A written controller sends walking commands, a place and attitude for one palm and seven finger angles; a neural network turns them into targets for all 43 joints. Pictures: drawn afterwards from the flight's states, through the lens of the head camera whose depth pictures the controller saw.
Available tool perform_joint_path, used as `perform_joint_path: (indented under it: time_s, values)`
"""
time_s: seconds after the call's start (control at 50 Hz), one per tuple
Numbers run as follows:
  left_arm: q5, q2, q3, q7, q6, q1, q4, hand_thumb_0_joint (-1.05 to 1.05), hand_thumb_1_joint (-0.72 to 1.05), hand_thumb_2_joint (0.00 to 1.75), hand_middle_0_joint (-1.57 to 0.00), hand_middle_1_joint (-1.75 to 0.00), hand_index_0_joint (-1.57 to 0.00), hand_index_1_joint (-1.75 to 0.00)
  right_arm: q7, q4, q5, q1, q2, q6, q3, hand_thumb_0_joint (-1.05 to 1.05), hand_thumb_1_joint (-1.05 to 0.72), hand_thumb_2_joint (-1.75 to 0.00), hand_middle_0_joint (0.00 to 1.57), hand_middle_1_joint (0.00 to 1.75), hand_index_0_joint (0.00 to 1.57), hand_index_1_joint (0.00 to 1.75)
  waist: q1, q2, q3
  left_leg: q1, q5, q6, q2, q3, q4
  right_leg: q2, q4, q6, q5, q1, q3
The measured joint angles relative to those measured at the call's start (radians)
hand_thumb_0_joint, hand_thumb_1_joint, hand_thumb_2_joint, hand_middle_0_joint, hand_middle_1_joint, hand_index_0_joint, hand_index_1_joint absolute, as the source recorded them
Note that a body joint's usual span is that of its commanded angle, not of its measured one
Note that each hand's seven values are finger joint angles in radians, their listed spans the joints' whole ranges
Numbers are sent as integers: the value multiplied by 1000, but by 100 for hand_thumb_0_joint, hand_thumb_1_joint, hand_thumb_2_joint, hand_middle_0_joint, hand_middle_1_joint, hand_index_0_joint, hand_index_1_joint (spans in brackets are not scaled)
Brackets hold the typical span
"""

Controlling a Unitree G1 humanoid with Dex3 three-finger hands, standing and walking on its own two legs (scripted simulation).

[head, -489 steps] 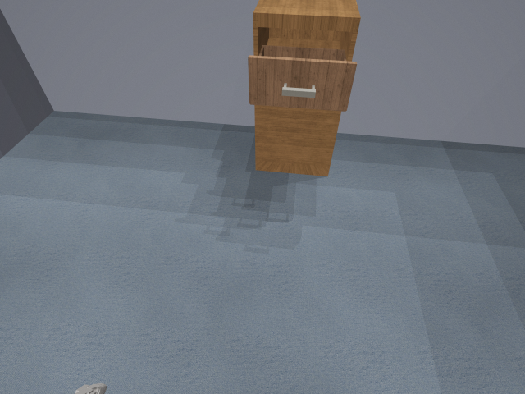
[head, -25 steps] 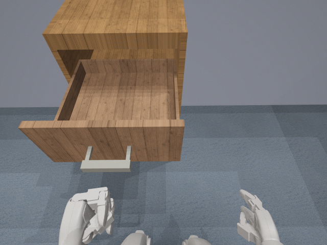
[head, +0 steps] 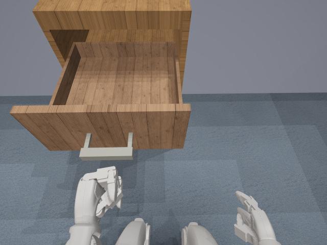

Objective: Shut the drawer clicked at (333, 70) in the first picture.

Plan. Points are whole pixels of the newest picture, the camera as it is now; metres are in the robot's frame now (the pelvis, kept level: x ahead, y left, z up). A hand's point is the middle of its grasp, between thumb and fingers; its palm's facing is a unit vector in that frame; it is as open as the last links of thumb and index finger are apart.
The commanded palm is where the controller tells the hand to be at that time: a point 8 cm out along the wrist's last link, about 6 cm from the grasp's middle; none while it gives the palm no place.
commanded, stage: bring the fist close to the handle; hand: left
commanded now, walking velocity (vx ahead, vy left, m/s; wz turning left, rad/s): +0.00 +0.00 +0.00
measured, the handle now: (108, 145) +0.34 +0.15 +0.04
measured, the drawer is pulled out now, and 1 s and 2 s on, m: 0.30 0.29 0.15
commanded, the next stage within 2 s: push the drawer shut in 0.46 s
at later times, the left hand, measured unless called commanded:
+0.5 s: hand (131, 190) +0.24 +0.08 +0.02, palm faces -0.03 -1.00 +0.03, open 3.3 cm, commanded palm +0.22 +0.14 +0.04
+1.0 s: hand (126, 175) +0.27 +0.09 +0.03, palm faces -0.01 -1.00 +0.00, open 3.0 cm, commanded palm +0.27 +0.14 +0.04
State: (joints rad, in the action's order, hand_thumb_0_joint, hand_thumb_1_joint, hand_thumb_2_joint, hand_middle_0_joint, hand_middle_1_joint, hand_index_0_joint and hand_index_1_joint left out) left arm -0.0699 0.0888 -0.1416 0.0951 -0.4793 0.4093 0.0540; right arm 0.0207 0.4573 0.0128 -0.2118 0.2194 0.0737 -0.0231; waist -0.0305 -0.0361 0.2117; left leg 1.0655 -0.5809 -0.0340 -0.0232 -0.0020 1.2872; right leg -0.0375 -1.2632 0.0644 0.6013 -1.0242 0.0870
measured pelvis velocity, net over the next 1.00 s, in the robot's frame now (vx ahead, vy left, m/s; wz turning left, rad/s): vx -0.01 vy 0.01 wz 0.01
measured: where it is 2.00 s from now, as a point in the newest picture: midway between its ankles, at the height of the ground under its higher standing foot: outside the picture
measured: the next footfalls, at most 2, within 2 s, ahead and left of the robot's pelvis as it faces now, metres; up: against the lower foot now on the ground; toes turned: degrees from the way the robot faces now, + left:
none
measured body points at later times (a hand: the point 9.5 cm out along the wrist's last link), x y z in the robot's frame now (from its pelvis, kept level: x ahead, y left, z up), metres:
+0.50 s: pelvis +0.01 +0.01 +0.00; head +0.10 +0.02 +0.44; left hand +0.24 +0.14 +0.03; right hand +0.19 -0.21 -0.09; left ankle +0.02 +0.10 -0.62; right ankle +0.00 -0.08 -0.62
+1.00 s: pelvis -0.01 +0.01 +0.00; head +0.09 +0.02 +0.44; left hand +0.27 +0.15 +0.04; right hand +0.17 -0.21 -0.10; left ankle +0.02 +0.10 -0.62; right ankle +0.00 -0.08 -0.62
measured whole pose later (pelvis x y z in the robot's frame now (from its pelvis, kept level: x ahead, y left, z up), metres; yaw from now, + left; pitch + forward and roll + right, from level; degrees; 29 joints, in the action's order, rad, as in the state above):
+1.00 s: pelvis -0.01 +0.01 +0.00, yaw +1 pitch +21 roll -2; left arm -0.01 0.10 -0.19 0.17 -0.47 0.16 -0.11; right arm 0.02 0.49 0.02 -0.19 0.22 0.00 -0.03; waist -0.02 -0.03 0.19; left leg 1.10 -0.57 -0.05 -0.04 -0.01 1.30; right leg -0.02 -1.26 0.05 0.59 -1.05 0.10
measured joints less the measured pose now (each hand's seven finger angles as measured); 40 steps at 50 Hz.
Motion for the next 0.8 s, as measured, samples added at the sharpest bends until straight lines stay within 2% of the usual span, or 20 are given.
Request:
perform_joint_path:
  time_s: [0.16,0.3,0.48,0.54,0.62,0.8]
  values:
    - [45,-13,-43,20,38,-88,-76,1,90,90,-140,-160,-140,-160,6,-4,5,5,-7,-26,-7,1,-91,-89,20,30,21,30,-1,9,-2,41,-6,-11,-2,11,28,4,-28,-9,5,-43,-8]
    - [35,-10,-26,76,28,-65,-22,2,90,90,-140,-160,-140,-160,14,0,4,-8,-11,-43,-9,1,-91,-89,20,30,20,30,6,-2,4,17,-5,-17,-5,13,5,6,-2,-17,1,-17,-13]
    - [76,-34,-97,52,53,-51,-60,1,90,90,-140,-160,-140,-160,9,-21,4,-2,-8,-52,-11,1,-91,-89,20,30,21,30,0,10,-1,9,-5,-23,-9,15,-5,9,8,-22,1,-8,-16]
    - [81,-19,-83,79,38,-60,-61,1,90,90,-140,-160,-140,-160,8,-21,9,9,-13,-51,-7,1,-91,-89,20,30,21,30,-1,17,-4,18,-8,-21,-8,16,3,8,-1,-20,4,-18,-16]
    - [64,-4,-41,110,9,-83,-49,2,90,90,-140,-160,-140,-160,13,-9,11,21,-13,-51,-4,1,-91,-89,20,30,20,30,3,12,-3,27,-13,-19,-8,10,13,7,-7,-18,9,-24,-10]
    - [58,-21,-54,59,34,-139,-83,-4,96,96,-140,-160,-140,-160,5,0,2,12,-3,-71,-10,1,-91,-89,20,30,20,30,16,-3,-4,14,-5,-20,-13,5,-3,12,10,-21,3,-8,-5]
